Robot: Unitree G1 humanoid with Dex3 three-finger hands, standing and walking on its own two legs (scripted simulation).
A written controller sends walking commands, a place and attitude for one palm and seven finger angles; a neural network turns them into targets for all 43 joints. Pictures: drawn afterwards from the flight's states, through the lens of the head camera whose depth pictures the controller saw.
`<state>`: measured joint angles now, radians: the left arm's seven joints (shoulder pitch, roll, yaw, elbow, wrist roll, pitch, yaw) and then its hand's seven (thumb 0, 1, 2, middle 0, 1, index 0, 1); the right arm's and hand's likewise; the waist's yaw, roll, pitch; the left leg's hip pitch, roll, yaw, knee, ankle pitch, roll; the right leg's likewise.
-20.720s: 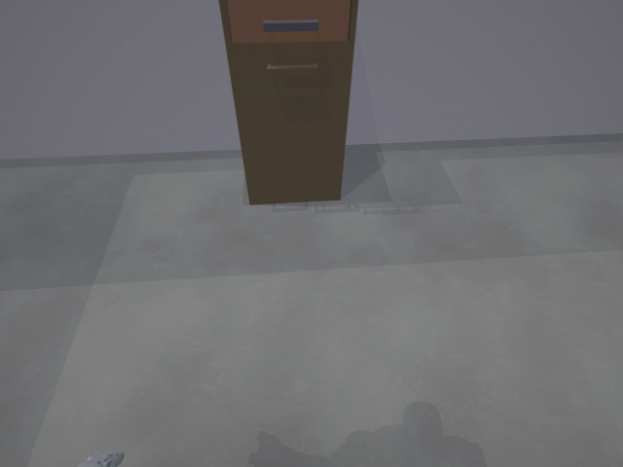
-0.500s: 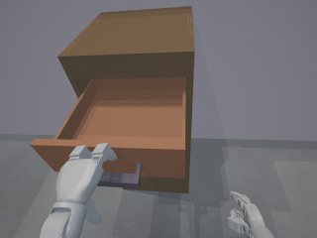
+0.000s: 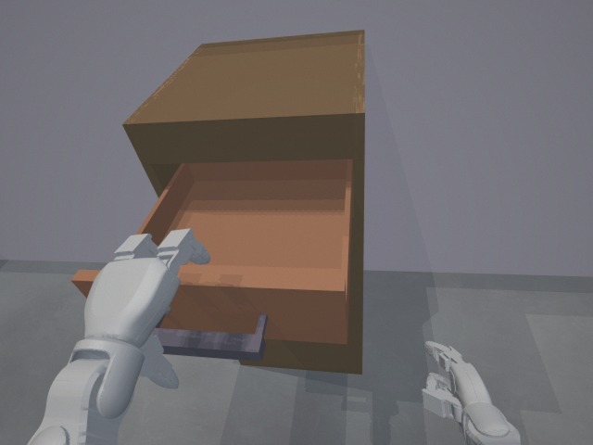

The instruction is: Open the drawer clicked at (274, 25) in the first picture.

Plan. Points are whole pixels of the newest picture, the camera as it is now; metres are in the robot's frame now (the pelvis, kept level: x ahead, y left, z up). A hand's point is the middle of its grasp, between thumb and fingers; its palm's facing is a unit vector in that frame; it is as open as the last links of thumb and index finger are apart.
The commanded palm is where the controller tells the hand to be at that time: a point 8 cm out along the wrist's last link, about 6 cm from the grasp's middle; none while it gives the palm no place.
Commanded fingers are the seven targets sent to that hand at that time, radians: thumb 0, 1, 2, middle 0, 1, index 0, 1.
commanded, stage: lift the hand off the handle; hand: left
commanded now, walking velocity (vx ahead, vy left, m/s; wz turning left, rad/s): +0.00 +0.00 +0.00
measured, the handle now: (205, 330) +0.25 +0.18 +0.04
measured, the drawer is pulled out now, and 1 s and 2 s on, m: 0.28 0.28 0.28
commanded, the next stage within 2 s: draw the hand back to the body in 0.38 s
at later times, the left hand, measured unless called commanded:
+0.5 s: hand (153, 289) +0.22 +0.19 +0.18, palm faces +0.19 -0.18 -0.96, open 13.8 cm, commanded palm +0.17 +0.19 +0.24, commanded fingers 0.00 -0.50 0.30 -0.30 -1.20 -0.30 -1.20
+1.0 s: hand (108, 308) +0.19 +0.23 +0.18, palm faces +0.17 -0.11 -0.98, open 13.8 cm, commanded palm +0.15 +0.23 +0.24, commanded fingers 0.00 -0.50 0.30 -0.30 -1.20 -0.30 -1.20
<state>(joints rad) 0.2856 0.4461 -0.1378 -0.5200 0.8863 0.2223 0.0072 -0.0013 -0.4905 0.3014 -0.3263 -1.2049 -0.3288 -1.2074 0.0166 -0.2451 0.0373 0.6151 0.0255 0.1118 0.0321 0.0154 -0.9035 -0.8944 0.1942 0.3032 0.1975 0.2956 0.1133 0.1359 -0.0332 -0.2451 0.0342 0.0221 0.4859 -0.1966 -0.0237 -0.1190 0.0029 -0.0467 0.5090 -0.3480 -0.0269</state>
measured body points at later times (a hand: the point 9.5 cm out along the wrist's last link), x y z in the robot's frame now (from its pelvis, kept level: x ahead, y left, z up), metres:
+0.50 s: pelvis -0.01 +0.01 +0.00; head -0.03 -0.06 +0.45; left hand +0.20 +0.19 +0.23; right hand +0.25 -0.17 -0.08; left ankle +0.04 +0.14 -0.74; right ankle -0.04 -0.10 -0.74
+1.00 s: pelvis -0.01 +0.01 +0.00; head -0.02 -0.04 +0.45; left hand +0.18 +0.23 +0.23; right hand +0.25 -0.18 -0.08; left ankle +0.04 +0.14 -0.74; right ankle -0.04 -0.10 -0.74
